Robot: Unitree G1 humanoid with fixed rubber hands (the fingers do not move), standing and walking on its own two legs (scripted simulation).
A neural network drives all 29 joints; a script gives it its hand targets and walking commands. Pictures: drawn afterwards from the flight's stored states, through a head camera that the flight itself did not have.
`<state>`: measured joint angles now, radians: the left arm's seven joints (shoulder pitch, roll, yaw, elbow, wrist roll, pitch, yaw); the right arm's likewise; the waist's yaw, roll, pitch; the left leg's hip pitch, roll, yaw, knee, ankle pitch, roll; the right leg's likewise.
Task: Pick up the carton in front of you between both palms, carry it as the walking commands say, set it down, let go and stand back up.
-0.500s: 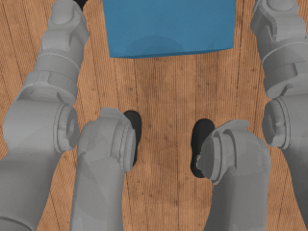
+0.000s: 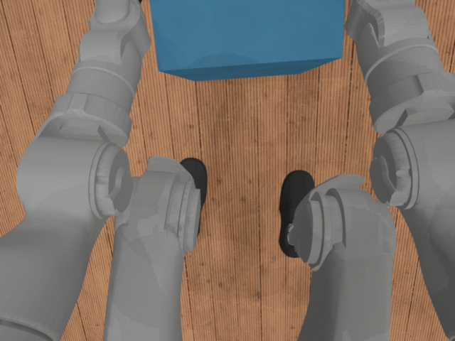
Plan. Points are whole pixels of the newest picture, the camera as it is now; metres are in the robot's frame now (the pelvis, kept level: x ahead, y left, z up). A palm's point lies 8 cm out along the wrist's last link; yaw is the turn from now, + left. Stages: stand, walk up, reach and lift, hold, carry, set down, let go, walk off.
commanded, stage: reach and lift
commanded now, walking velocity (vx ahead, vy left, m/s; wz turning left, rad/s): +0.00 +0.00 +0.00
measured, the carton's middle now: (244, 1) +0.54 +0.03 -0.25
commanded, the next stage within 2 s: none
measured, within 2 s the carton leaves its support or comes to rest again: leaves its support in 0.14 s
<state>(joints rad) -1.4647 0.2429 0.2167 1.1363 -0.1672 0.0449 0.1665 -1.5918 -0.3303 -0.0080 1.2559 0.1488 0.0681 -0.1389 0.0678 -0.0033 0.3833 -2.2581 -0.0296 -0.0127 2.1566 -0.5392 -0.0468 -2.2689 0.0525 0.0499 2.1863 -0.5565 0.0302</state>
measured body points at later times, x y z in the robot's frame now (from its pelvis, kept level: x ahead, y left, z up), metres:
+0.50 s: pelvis +0.00 +0.00 +0.05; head +0.29 -0.01 +0.40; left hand +0.51 +0.18 -0.03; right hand +0.54 -0.13 -0.03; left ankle +0.12 +0.13 -0.34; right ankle +0.11 -0.13 -0.34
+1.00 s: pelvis +0.02 +0.00 +0.17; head +0.25 +0.00 +0.56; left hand +0.49 +0.17 +0.11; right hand +0.50 -0.13 +0.11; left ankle +0.12 +0.13 -0.34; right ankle +0.11 -0.13 -0.34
